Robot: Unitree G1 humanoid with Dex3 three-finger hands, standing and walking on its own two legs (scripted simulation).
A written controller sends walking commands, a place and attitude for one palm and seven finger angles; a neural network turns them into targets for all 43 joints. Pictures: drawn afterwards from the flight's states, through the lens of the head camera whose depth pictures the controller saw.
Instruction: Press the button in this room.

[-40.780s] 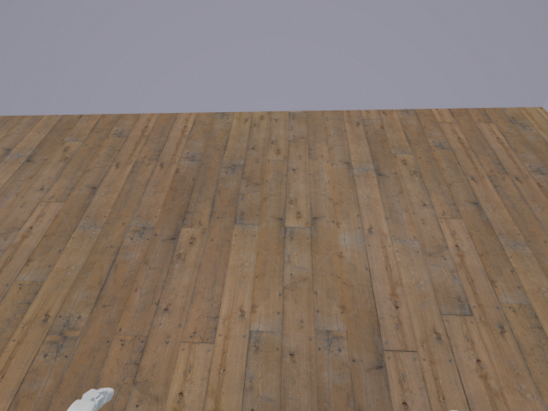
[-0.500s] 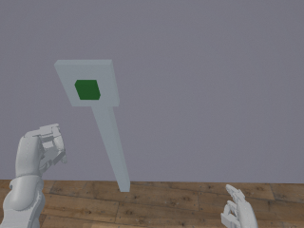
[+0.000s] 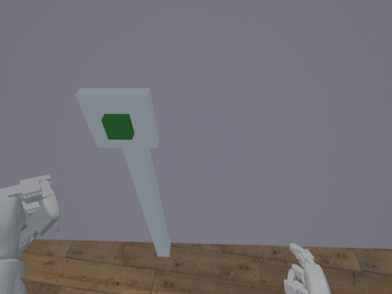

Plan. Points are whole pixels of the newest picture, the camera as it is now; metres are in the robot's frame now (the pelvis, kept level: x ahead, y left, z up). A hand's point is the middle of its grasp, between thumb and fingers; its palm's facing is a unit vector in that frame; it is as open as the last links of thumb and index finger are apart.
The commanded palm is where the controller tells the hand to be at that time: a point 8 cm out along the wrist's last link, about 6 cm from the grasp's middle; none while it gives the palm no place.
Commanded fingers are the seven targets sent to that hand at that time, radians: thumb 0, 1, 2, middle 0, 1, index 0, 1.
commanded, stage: draw the hand back to the body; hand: left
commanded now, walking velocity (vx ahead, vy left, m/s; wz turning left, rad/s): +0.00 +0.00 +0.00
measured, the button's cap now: (119, 126) +0.44 +0.25 +0.12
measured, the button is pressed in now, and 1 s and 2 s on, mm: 0 0 0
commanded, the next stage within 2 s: step back with the hand held close in 0.24 s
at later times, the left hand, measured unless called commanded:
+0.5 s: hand (55, 211) +0.18 +0.24 +0.17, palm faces +0.42 -0.80 -0.43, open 3.1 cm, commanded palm +0.12 +0.27 +0.17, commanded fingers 0.00 0.90 0.90 -1.30 -1.50 -1.30 -1.50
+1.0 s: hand out of the picture +0.08 +0.28 +0.15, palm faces +0.40 -0.78 -0.48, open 3.1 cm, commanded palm +0.01 +0.31 +0.17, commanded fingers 0.00 0.90 0.90 -1.30 -1.50 -1.30 -1.50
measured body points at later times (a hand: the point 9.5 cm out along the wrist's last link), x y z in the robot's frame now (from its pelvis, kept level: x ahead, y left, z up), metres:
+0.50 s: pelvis -0.01 -0.01 +0.00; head -0.02 -0.03 +0.45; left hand +0.15 +0.28 +0.19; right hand +0.19 -0.23 -0.08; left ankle +0.02 +0.12 -0.74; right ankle -0.05 -0.14 -0.74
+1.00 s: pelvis -0.10 +0.03 -0.02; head -0.09 +0.04 +0.43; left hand +0.05 +0.32 +0.18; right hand +0.08 -0.20 -0.08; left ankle +0.02 +0.13 -0.74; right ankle -0.08 -0.13 -0.74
